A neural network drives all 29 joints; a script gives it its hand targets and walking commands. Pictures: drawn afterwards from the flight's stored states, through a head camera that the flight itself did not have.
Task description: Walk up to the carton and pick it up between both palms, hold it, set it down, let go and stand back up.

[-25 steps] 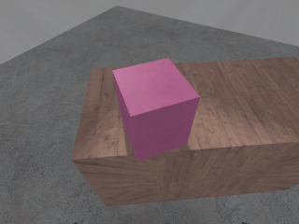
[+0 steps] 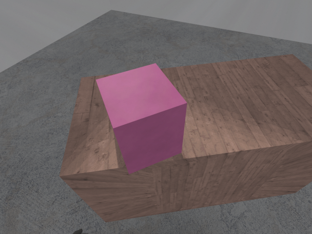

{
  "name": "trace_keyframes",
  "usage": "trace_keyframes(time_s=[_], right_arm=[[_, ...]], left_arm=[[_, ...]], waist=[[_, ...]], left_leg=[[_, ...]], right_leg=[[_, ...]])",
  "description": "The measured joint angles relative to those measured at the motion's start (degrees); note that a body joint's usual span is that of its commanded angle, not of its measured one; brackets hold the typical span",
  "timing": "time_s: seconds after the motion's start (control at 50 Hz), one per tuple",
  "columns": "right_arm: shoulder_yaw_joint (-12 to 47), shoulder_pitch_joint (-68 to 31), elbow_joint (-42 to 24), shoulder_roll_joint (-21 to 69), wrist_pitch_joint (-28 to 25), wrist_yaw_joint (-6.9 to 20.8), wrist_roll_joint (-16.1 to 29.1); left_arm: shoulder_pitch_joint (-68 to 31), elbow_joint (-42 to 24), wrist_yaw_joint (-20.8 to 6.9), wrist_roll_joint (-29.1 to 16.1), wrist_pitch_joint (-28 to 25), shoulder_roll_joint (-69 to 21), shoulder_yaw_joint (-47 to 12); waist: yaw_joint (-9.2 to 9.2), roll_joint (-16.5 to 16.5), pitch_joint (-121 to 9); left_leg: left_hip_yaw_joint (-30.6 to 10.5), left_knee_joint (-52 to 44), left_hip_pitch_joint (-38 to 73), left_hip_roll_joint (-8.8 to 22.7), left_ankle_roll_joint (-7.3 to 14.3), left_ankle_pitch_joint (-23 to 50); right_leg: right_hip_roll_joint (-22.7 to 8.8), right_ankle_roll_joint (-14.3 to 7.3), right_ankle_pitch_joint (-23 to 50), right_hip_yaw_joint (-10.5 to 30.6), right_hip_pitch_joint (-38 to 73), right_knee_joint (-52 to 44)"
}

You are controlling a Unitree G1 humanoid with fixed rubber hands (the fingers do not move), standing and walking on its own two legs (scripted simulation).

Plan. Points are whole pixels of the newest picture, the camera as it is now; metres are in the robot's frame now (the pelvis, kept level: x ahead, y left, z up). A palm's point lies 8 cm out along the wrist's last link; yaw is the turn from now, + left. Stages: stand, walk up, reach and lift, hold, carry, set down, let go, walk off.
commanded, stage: walk up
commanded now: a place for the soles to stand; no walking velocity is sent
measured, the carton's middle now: (142, 119) +0.48 +0.06 +0.00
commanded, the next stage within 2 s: none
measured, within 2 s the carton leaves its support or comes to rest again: neither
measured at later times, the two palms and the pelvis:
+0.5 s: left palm out of the picture +0.11 +0.26 -0.10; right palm out of the picture +0.05 -0.27 -0.11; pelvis +0.00 +0.00 +0.00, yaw -2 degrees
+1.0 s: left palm out of the picture +0.16 +0.26 -0.10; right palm out of the picture +0.09 -0.26 -0.12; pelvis +0.04 +0.01 -0.01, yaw -5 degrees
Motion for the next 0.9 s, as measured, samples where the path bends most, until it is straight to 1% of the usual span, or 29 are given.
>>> trace_keyframes(time_s=[0.2,0.44,0.54,0.66,0.82,0.84,0.88,0.9], right_arm=[[0.1,0.8,1.0,0.1,-0.1,-0.1,0.0],[0.0,0.4,1.2,0.0,-0.1,0.0,-0.2],[-0.6,2.4,0.8,-0.1,-0.3,0.3,-0.8],[-0.6,3.6,1.2,-0.3,-0.8,0.3,-0.7],[-0.3,2.6,-0.6,-0.7,-0.1,-0.1,-0.9],[-0.3,2.5,-0.9,-0.6,-0.1,-0.1,-0.9],[-0.1,2.1,-1.3,-0.7,-0.3,-0.2,-0.6],[-0.1,1.8,-1.5,-0.7,-0.3,-0.2,-0.5]], left_arm=[[-0.2,-0.9,0.0,0.1,0.2,0.2,0.3],[0.2,-1.1,0.0,0.4,0.4,0.2,0.4],[2.6,-1.2,-0.1,0.9,0.4,-0.3,1.4],[4.6,-1.3,-0.1,1.1,-0.2,-0.8,1.3],[4.1,-2.1,0.5,0.8,0.2,0.2,1.1],[3.9,-2.2,0.6,0.8,0.4,0.4,1.2],[3.4,-2.3,0.7,0.7,0.7,0.6,1.4],[3.1,-2.3,0.8,0.7,0.9,0.6,1.5]], waist=[[-0.14,-0.2,0.1],[0.0,-0.3,0.0],[0.03,-0.3,-1.1],[0.11,0.1,-0.8],[0.13,0.3,-0.2],[0.12,0.1,-0.2],[0.14,-0.2,-0.2],[0.09,-0.3,-0.1]], left_leg=[[0.5,0.1,0.4,0.7,-0.4,-0.3],[1.4,0.7,0.3,1.0,-0.2,-0.6],[1.8,2.6,0.3,1.0,0.0,-2.5],[2.0,3.4,0.8,1.2,-0.2,-4.2],[2.5,5.1,1.1,1.2,0.1,-6.4],[2.6,5.1,1.3,1.0,-0.3,-6.2],[2.9,5.2,1.6,0.8,0.1,-6.8],[3.1,5.4,1.7,0.8,0.3,-7.0]], right_leg=[[0.8,-0.3,0.3,0.6,0.2,-0.3],[1.2,0.0,0.5,1.8,-0.2,0.1],[1.1,0.1,-1.5,2.3,-0.6,2.5],[1.4,0.2,-2.9,2.8,-0.3,3.2],[1.5,0.5,-4.6,3.6,-0.1,4.6],[1.4,0.6,-4.9,3.7,-0.1,4.9],[1.3,0.7,-5.3,3.9,-0.4,5.9],[1.1,0.6,-4.3,3.5,-0.6,6.5]])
